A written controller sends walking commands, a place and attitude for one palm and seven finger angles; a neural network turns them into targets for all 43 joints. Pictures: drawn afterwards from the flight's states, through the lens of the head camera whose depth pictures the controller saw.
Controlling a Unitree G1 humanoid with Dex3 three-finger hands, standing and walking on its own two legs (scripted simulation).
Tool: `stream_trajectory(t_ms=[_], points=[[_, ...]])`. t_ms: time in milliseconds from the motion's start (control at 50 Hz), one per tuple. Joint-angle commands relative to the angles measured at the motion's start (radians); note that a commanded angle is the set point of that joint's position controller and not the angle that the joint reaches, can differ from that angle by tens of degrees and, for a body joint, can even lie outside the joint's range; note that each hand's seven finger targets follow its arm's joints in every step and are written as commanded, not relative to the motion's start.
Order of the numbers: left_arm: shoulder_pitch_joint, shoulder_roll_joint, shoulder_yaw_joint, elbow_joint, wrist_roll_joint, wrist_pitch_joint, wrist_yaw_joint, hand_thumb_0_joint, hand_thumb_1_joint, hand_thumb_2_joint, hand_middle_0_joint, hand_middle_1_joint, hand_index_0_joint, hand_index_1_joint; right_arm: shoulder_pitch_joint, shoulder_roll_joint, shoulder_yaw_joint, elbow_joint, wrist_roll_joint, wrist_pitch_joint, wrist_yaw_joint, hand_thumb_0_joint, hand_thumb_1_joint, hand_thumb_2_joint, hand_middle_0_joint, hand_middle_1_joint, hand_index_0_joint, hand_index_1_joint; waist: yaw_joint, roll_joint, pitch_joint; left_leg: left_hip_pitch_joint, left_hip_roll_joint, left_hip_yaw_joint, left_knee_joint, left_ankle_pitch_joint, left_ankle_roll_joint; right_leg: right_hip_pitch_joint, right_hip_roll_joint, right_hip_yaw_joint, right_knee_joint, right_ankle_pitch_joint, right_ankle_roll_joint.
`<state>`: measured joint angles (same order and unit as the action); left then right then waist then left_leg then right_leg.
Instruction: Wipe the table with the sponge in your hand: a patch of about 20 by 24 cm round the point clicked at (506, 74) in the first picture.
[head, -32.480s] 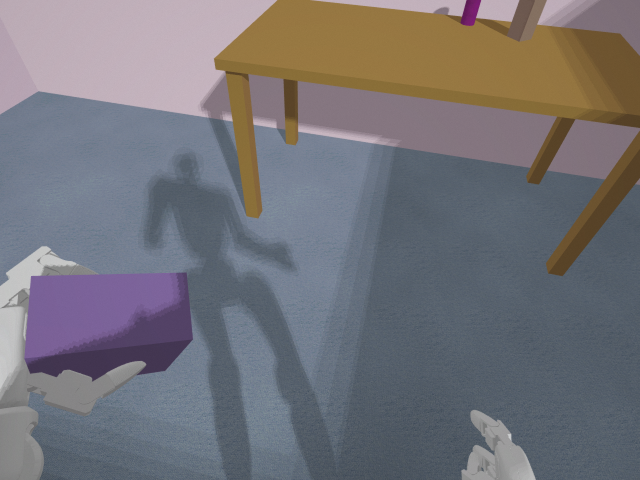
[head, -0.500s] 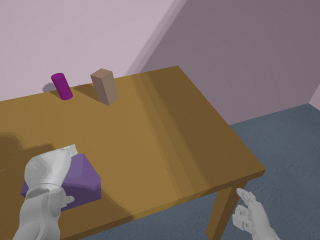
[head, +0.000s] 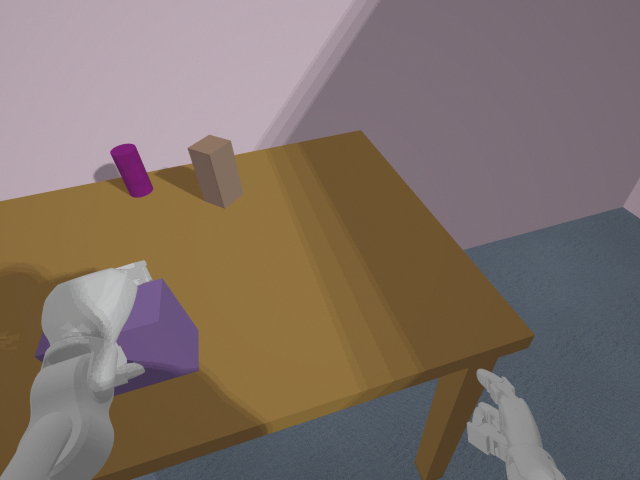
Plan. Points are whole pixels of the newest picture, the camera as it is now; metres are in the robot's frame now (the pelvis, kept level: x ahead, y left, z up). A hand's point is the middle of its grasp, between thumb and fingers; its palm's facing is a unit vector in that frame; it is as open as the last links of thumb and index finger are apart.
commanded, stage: lift the sponge slowly off the table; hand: left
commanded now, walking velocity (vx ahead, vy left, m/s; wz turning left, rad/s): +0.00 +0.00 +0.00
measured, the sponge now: (135, 349) +0.22 +0.29 +0.06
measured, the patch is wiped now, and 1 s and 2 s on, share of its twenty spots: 1.00 1.00 1.00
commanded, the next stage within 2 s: bring the sponge back beside the body in 0.44 s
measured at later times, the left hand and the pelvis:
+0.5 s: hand (117, 308) +0.23 +0.29 +0.13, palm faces +0.13 -0.10 -0.99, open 10.1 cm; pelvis +0.00 +0.00 +0.00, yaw +0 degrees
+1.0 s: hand (114, 329) +0.21 +0.29 +0.12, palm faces +0.10 -0.10 -0.99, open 10.1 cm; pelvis +0.00 +0.00 +0.00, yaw +0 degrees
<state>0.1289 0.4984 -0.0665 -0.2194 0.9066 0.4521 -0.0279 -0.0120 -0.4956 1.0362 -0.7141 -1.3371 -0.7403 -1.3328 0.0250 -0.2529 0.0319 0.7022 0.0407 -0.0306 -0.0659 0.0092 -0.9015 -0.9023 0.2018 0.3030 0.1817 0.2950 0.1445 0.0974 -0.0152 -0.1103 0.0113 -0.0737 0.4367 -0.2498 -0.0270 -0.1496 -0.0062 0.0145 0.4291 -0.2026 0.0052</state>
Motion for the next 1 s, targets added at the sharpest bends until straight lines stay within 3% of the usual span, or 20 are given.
stream_trajectory(t_ms=[0,20,100,160,200,220,300,340,400,420,460,500,520,600,760,800,820,860,900,980], points=[[-0.234,0.237,0.176,-0.233,0.035,0.012,0.041,0.0,0.1,1.3,-1.2,-1.6,-1.2,-1.6,-0.281,-0.096,-0.02,-0.203,0.001,-0.06,0.001,0.0,-0.9,-0.9,0.2,0.3,0.2,0.3,0.013,0.003,-0.158,-0.026,-0.038,0.014,-0.081,0.184,0.053,0.083,0.031,0.026,-0.07,0.062,-0.073],[-0.236,0.206,0.149,-0.249,0.03,0.013,0.036,0.0,0.1,1.3,-1.2,-1.6,-1.2,-1.6,-0.27,-0.087,-0.015,-0.209,0.0,-0.062,0.006,0.0,-0.9,-0.9,0.2,0.3,0.2,0.3,0.011,-0.007,-0.172,-0.03,-0.039,0.025,-0.073,0.202,0.055,0.086,0.023,-0.002,-0.06,0.072,-0.067],[-0.211,0.25,0.196,-0.254,0.009,0.037,0.026,0.0,0.1,1.3,-1.2,-1.6,-1.2,-1.6,-0.283,-0.097,-0.018,-0.21,0.005,-0.052,0.01,0.0,-0.9,-0.9,0.2,0.3,0.2,0.3,0.01,-0.023,-0.141,-0.039,-0.033,0.016,-0.072,0.19,0.054,0.068,0.03,0.027,-0.069,0.067,-0.069],[-0.229,0.223,0.162,-0.242,0.007,0.042,0.016,0.0,0.1,1.3,-1.2,-1.6,-1.2,-1.6,-0.266,-0.096,-0.015,-0.209,0.003,-0.048,0.009,0.0,-0.9,-0.9,0.2,0.3,0.2,0.3,0.006,-0.029,-0.144,-0.04,-0.034,0.023,-0.068,0.19,0.055,0.059,0.021,0.003,-0.067,0.068,-0.062],[-0.249,0.283,0.211,-0.259,0.012,0.045,0.013,0.0,0.1,1.3,-1.2,-1.6,-1.2,-1.6,-0.281,-0.103,-0.016,-0.212,0.006,-0.05,0.003,0.0,-0.9,-0.9,0.2,0.3,0.2,0.3,0.007,-0.022,-0.149,-0.041,-0.035,0.014,-0.068,0.17,0.056,0.058,0.03,0.036,-0.068,0.045,-0.069],[-0.286,0.243,0.166,-0.295,0.011,0.039,0.008,0.0,0.1,1.3,-1.2,-1.6,-1.2,-1.6,-0.272,-0.092,-0.009,-0.225,0.005,-0.054,0.004,0.0,-0.9,-0.9,0.2,0.3,0.2,0.3,0.004,-0.008,-0.178,-0.036,-0.039,0.024,-0.065,0.185,0.057,0.07,0.019,0.006,-0.058,0.057,-0.064],[-0.298,0.286,0.199,-0.26,0.005,0.042,0.001,0.0,0.1,1.3,-1.2,-1.6,-1.2,-1.6,-0.279,-0.1,-0.011,-0.213,0.009,-0.057,-0.003,0.0,-0.9,-0.9,0.2,0.3,0.2,0.3,-0.002,-0.015,-0.14,-0.039,-0.035,0.013,-0.068,0.151,0.056,0.041,0.029,0.036,-0.073,0.027,-0.068],[-0.329,0.24,0.152,-0.243,0.005,0.037,-0.003,0.0,0.1,1.3,-1.2,-1.6,-1.2,-1.6,-0.266,-0.091,-0.007,-0.211,0.009,-0.063,-0.005,0.0,-0.9,-0.9,0.2,0.3,0.2,0.3,-0.005,-0.009,-0.135,-0.043,-0.036,0.018,-0.074,0.144,0.054,0.033,0.021,0.008,-0.071,0.018,-0.063],[-0.311,0.263,0.176,-0.237,0.007,0.039,-0.008,0.0,0.1,1.3,-1.2,-1.6,-1.2,-1.6,-0.278,-0.098,-0.01,-0.215,0.011,-0.061,-0.009,0.0,-0.9,-0.9,0.2,0.3,0.2,0.3,0.0,-0.021,-0.149,-0.042,-0.036,0.014,-0.075,0.134,0.054,0.042,0.029,0.031,-0.07,0.016,-0.067],[-0.336,0.229,0.143,-0.245,0.01,0.036,-0.008,0.0,0.1,1.3,-1.2,-1.6,-1.2,-1.6,-0.266,-0.089,-0.004,-0.219,0.008,-0.064,-0.006,0.0,-0.9,-0.9,0.2,0.3,0.2,0.3,0.0,-0.01,-0.167,-0.046,-0.037,0.024,-0.076,0.147,0.053,0.055,0.019,-0.001,-0.06,0.027,-0.063],[-0.286,0.233,0.153,-0.238,0.009,0.033,-0.005,0.0,0.1,1.3,-1.2,-1.6,-1.2,-1.6,-0.259,-0.094,-0.011,-0.212,0.005,-0.061,-0.002,0.0,-0.9,-0.9,0.2,0.3,0.2,0.3,0.009,-0.006,-0.175,-0.039,-0.035,0.021,-0.071,0.172,0.054,0.063,0.02,0.002,-0.058,0.056,-0.064],[-0.238,0.293,0.221,-0.277,0.01,0.039,0.004,0.0,0.1,1.3,-1.2,-1.6,-1.2,-1.6,-0.277,-0.1,-0.015,-0.221,0.004,-0.06,0.002,0.0,-0.9,-0.9,0.2,0.3,0.2,0.3,0.021,-0.016,-0.199,-0.035,-0.036,0.013,-0.061,0.2,0.054,0.086,0.028,0.036,-0.05,0.084,-0.071],[-0.258,0.256,0.188,-0.286,0.01,0.04,0.004,0.0,0.1,1.3,-1.2,-1.6,-1.2,-1.6,-0.264,-0.089,-0.006,-0.229,0.002,-0.058,0.006,0.0,-0.9,-0.9,0.2,0.3,0.2,0.3,0.016,-0.028,-0.199,-0.045,-0.037,0.024,-0.059,0.212,0.054,0.087,0.018,0.007,-0.043,0.091,-0.066],[-0.161,0.271,0.231,-0.308,-0.01,0.052,0.013,0.0,0.1,1.3,-1.2,-1.6,-1.2,-1.6,-0.279,-0.096,-0.015,-0.232,0.007,-0.045,0.016,0.0,-0.9,-0.9,0.2,0.3,0.2,0.3,0.022,-0.027,-0.173,-0.045,-0.032,0.016,-0.05,0.217,0.052,0.074,0.027,0.038,-0.048,0.106,-0.068],[-0.21,0.236,0.168,-0.281,0.001,0.036,0.004,0.0,0.1,1.3,-1.2,-1.6,-1.2,-1.6,-0.247,-0.097,-0.013,-0.22,0.004,-0.055,0.001,0.0,-0.9,-0.9,0.2,0.3,0.2,0.3,-0.002,-0.026,-0.144,-0.038,-0.034,0.02,-0.049,0.169,0.058,0.032,0.02,0.017,-0.064,0.045,-0.06],[-0.222,0.263,0.187,-0.328,0.01,0.025,0.003,0.0,0.1,1.3,-1.2,-1.6,-1.2,-1.6,-0.267,-0.096,-0.014,-0.23,0.004,-0.063,-0.003,0.0,-0.9,-0.9,0.2,0.3,0.2,0.3,0.002,0.003,-0.165,-0.026,-0.035,0.012,-0.051,0.167,0.06,0.046,0.028,0.043,-0.062,0.046,-0.068],[-0.227,0.258,0.179,-0.327,0.018,0.019,0.003,0.0,0.1,1.3,-1.2,-1.6,-1.2,-1.6,-0.247,-0.09,-0.009,-0.231,-0.001,-0.067,-0.002,0.0,-0.9,-0.9,0.2,0.3,0.2,0.3,0.007,-0.011,-0.178,-0.033,-0.037,0.017,-0.048,0.18,0.061,0.055,0.019,0.014,-0.053,0.047,-0.064],[-0.208,0.234,0.159,-0.287,0.016,0.014,0.001,0.0,0.1,1.3,-1.2,-1.6,-1.2,-1.6,-0.243,-0.093,-0.013,-0.217,-0.002,-0.064,-0.005,0.0,-0.9,-0.9,0.2,0.3,0.2,0.3,0.0,-0.025,-0.134,-0.036,-0.034,0.02,-0.055,0.153,0.059,0.029,0.019,0.015,-0.07,0.023,-0.059],[-0.221,0.271,0.196,-0.298,0.024,0.011,0.008,0.0,0.1,1.3,-1.2,-1.6,-1.2,-1.6,-0.266,-0.095,-0.014,-0.219,0.002,-0.066,-0.007,0.0,-0.9,-0.9,0.2,0.3,0.2,0.3,0.003,-0.009,-0.137,-0.038,-0.035,0.011,-0.063,0.133,0.056,0.036,0.03,0.047,-0.07,0.007,-0.069],[-0.181,0.247,0.187,-0.261,0.011,0.018,0.015,0.0,0.1,1.3,-1.2,-1.6,-1.2,-1.6,-0.247,-0.093,-0.014,-0.209,-0.004,-0.058,0.0,0.0,-0.9,-0.9,0.2,0.3,0.2,0.3,0.01,-0.03,-0.133,-0.046,-0.034,0.022,-0.06,0.159,0.054,0.042,0.018,0.018,-0.069,0.035,-0.059]])
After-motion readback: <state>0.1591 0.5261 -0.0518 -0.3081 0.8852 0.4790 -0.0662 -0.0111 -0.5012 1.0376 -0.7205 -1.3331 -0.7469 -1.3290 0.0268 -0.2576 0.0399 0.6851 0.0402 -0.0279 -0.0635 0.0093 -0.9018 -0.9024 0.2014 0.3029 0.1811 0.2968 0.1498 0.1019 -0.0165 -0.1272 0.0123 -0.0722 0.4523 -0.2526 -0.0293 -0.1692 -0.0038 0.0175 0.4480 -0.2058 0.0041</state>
